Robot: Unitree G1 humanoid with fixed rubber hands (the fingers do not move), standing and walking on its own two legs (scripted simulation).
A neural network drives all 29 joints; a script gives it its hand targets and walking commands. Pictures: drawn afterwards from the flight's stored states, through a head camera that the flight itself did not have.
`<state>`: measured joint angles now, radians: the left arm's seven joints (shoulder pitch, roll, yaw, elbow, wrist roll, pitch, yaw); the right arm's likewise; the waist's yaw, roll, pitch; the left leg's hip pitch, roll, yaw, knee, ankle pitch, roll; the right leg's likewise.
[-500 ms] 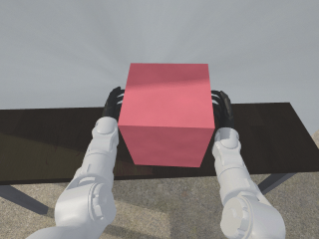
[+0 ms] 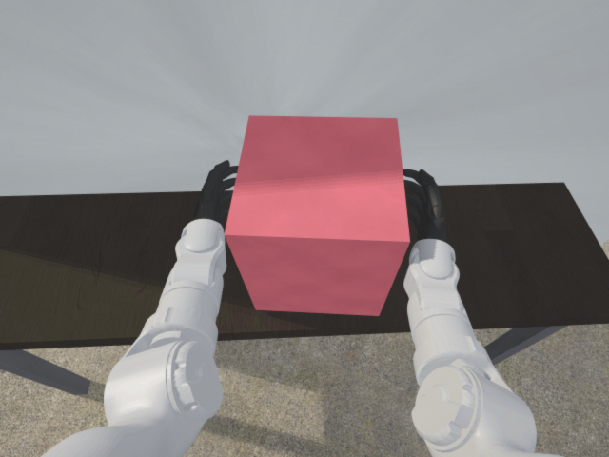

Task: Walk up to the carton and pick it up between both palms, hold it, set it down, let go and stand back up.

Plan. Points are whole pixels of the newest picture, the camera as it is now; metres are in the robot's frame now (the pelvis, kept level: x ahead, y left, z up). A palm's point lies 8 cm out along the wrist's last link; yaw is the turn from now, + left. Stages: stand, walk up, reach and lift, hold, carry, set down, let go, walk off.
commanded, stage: set down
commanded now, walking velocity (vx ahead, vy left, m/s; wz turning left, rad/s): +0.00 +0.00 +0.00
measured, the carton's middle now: (319, 223) +0.45 +0.02 -0.01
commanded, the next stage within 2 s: none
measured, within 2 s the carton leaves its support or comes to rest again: rests again in 0.54 s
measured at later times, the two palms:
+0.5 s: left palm (211, 230) +0.40 +0.17 +0.02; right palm (424, 244) +0.40 -0.13 +0.03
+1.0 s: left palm (213, 236) +0.39 +0.17 +0.02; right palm (427, 254) +0.39 -0.13 +0.02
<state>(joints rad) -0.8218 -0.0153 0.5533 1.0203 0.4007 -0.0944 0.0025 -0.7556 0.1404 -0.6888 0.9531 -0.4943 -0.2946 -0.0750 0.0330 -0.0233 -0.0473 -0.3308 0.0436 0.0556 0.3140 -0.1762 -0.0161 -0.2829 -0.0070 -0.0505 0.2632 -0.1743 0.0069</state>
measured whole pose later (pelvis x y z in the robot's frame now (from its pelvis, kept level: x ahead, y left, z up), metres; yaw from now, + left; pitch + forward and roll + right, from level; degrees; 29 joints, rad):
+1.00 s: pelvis -0.02 +0.00 +0.00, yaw +0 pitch +14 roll +0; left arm -0.83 -0.04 0.64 1.08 0.46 -0.23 0.01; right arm -0.72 0.16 -0.75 0.93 -0.55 -0.34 -0.05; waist 0.03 -0.03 -0.05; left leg -0.41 0.04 0.06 0.32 -0.15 -0.01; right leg -0.37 -0.01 -0.06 0.28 -0.16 0.00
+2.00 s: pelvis -0.02 +0.00 -0.01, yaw -1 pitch +17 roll -1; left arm -0.85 0.06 0.48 1.19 0.32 -0.26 0.07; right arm -0.79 0.04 -0.48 1.14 -0.29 -0.33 -0.08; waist 0.01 -0.05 -0.09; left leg -0.52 0.07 0.08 0.41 -0.18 -0.01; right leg -0.48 0.01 -0.04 0.35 -0.16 0.00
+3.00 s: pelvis -0.05 +0.00 -0.03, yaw +0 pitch +23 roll -1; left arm -1.23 0.36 -0.16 1.54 -0.38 -0.21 0.02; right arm -1.15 -0.30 0.11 1.39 0.41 -0.13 -0.05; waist 0.01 -0.04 -0.28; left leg -0.80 0.07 0.04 0.60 -0.21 -0.02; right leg -0.76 0.00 -0.07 0.57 -0.22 -0.01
